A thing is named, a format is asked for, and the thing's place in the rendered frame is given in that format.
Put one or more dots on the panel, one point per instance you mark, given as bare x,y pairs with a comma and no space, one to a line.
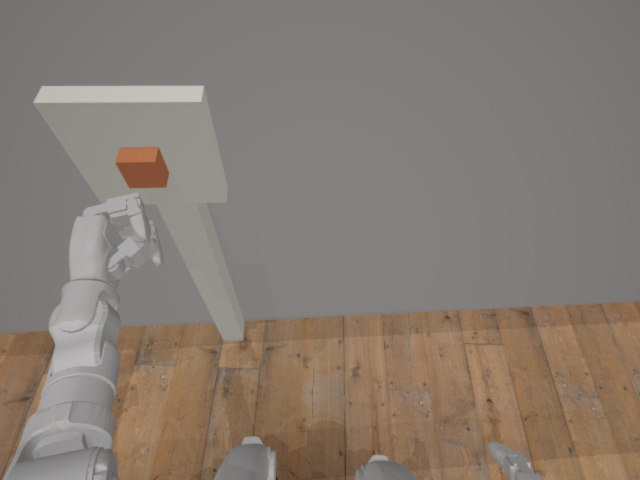
93,122

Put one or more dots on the right robot shin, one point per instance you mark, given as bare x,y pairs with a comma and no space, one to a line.
378,458

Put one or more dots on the left robot shin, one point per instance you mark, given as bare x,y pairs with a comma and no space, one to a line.
252,440

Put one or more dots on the left robot upper arm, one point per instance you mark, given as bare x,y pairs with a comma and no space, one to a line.
94,463

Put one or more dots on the robot left forearm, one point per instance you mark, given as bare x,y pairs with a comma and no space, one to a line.
75,409

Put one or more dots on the robot right hand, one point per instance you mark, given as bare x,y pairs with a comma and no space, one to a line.
514,463

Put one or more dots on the button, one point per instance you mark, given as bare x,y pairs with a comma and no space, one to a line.
142,167

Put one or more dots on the robot left hand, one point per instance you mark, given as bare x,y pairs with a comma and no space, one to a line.
94,240

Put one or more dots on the robot shin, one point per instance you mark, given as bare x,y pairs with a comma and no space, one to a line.
378,458
252,440

